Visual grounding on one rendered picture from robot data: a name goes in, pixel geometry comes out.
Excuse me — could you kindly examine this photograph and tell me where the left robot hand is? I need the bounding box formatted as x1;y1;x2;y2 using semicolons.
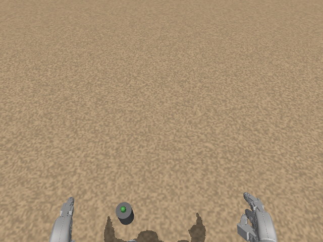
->
49;197;75;242

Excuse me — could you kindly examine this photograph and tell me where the right robot hand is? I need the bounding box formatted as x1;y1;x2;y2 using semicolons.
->
237;192;278;242

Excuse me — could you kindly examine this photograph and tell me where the bottle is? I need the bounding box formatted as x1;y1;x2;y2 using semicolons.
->
116;202;134;225

